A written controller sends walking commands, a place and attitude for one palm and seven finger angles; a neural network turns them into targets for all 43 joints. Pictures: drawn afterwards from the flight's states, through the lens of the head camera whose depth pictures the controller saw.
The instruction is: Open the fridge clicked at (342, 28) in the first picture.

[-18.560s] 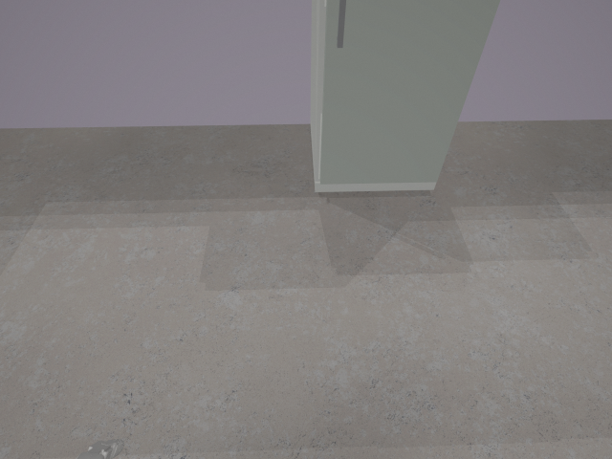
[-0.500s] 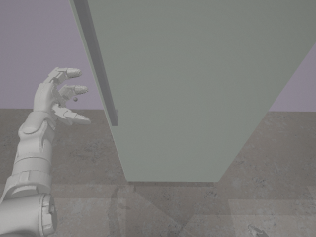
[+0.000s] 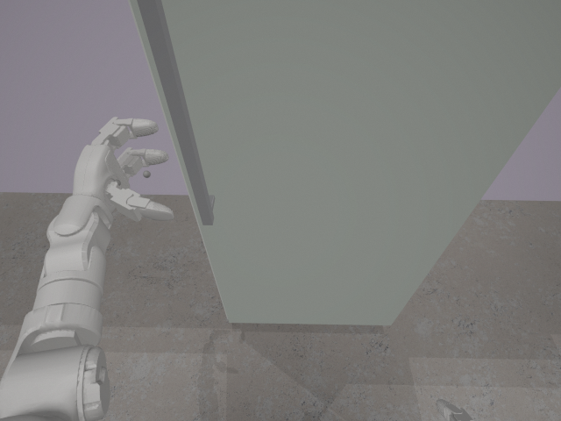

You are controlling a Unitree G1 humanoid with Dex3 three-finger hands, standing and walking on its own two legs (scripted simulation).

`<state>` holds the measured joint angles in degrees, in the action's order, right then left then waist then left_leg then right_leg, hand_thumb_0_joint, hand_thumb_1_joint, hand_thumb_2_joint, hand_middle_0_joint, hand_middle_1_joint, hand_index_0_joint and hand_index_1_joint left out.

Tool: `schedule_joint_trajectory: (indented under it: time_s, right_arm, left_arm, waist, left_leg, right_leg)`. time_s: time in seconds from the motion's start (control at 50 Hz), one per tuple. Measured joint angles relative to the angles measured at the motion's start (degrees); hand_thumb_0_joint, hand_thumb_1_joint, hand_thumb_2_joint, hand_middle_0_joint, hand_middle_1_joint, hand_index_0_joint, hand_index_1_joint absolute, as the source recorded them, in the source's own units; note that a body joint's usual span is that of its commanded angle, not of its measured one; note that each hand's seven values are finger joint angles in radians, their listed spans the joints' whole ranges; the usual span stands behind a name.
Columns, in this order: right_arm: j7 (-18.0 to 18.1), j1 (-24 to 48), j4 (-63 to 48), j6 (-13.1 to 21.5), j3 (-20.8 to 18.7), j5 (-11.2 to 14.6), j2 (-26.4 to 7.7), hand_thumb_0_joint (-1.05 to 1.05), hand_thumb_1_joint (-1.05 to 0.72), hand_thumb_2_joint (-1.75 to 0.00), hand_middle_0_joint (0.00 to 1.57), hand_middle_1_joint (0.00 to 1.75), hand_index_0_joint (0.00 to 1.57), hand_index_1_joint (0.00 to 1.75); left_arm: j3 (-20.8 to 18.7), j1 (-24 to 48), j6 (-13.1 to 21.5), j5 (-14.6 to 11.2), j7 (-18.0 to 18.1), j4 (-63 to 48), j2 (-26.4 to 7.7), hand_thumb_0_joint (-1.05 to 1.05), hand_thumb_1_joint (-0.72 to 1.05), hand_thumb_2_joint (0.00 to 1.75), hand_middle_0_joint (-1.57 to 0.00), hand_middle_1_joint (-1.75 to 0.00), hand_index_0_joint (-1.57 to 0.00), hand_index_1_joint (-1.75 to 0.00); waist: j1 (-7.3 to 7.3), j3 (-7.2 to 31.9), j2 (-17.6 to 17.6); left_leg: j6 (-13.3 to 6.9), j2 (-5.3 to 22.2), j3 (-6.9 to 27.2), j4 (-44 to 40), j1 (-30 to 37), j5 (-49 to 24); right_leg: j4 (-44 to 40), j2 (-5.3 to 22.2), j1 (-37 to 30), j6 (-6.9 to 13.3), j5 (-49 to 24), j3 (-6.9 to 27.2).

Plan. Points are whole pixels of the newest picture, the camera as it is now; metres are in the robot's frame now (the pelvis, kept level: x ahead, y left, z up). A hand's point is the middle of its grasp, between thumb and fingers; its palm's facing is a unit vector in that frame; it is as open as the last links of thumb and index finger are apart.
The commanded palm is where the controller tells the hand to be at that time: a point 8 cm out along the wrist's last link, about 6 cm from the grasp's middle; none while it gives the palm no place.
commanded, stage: feel for the door with the fingertips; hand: left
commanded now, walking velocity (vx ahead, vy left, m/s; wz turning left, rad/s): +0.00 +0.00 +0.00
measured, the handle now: (181, 99) +0.47 +0.15 +0.22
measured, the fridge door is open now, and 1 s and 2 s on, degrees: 0 0 0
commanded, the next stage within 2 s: slide the fingers in behind the handle in 0.78 s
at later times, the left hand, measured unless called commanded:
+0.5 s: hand (171, 169) +0.42 +0.17 +0.14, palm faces +0.02 -1.00 +0.00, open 14.0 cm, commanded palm +0.39 +0.23 +0.13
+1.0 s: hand (170, 163) +0.43 +0.18 +0.14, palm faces +0.01 -1.00 +0.01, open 13.6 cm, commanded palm +0.40 +0.23 +0.13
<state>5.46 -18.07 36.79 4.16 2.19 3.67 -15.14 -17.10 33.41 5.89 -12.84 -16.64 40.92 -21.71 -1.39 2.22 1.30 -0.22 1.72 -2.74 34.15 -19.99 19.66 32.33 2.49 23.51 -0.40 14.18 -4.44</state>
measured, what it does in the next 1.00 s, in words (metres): stands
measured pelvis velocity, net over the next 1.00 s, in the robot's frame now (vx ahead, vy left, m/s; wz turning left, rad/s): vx -0.01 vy -0.01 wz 0.00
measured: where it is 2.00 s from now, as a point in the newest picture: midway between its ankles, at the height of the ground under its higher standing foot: outside the picture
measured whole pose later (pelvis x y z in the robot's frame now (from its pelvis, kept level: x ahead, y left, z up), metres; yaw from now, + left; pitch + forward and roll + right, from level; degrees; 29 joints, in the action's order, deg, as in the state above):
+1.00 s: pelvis -0.01 -0.01 +0.00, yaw +0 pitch +6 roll +0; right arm 4.6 -19.3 38.4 3.4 1.7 3.2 -15.4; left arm -16.4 42.6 10.2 -10.5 -13.4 52.3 -21.2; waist -2.8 2.1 0.9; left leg 0.2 1.9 -2.5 35.5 -22.9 19.0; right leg 33.9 2.3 26.6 0.2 13.7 -4.5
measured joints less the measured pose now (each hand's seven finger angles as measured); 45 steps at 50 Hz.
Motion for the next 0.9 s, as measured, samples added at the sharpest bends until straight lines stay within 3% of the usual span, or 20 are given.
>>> schedule_joint_trajectory:
  time_s: [0.26,0.4,0.58,0.9]
  right_arm:
    - [-1.08,0.45,-0.55,-0.63,-0.43,-0.27,0.45,0.01,-0.91,-0.9,0.2,0.29,0.2,0.3]
    - [-0.61,1.36,-0.29,-0.74,-0.06,-0.28,0.85,0.01,-0.91,-0.9,0.2,0.29,0.2,0.3]
    - [-0.5,1.34,0.47,-0.66,0.05,-0.33,0.31,0.01,-0.91,-0.9,0.2,0.29,0.2,0.3]
    - [-0.62,-0.94,1.39,-1.08,-0.53,-0.35,-0.28,0.01,-0.91,-0.9,0.2,0.29,0.2,0.3]
  left_arm:
    - [1.32,-2.63,-0.75,0.88,3.99,-4.2,4.03,-0.01,-0.5,0.3,-0.3,-1.2,-0.3,-1.2]
    - [1.78,-1.55,-0.84,1.88,5.75,-3.34,3.83,-0.01,-0.5,0.3,-0.3,-1.2,-0.3,-1.2]
    - [1.41,3.85,0.14,1.81,4.74,3.45,2.4,-0.01,-0.5,0.3,-0.3,-1.2,-0.3,-1.2]
    - [0.57,7.06,3.51,2.12,3.36,8.65,0.95,-0.01,-0.5,0.3,-0.35,-1.23,-0.34,-1.23]
  waist:
    - [-0.41,0.54,0.05]
    - [-0.48,-0.2,-0.09]
    - [-0.79,0.01,-0.01]
    - [-1.36,-0.25,-0.37]
  left_leg:
    - [0.15,0.2,-0.89,-0.86,1.16,-0.08]
    - [0.36,0.3,-0.55,-1.04,1.54,-0.38]
    - [0.52,0.29,-0.18,-0.7,0.27,-0.63]
    - [0.49,0.37,0.03,0.72,-1.69,-0.52]
  right_leg:
    - [0.03,-0.3,-0.33,0.09,0.07,0.89]
    - [-0.08,-0.39,-0.82,0.34,-0.04,0.56]
    - [0.29,-0.34,0.34,0.53,-0.13,0.22]
    - [1.24,-0.35,2.01,0.61,-0.22,0.1]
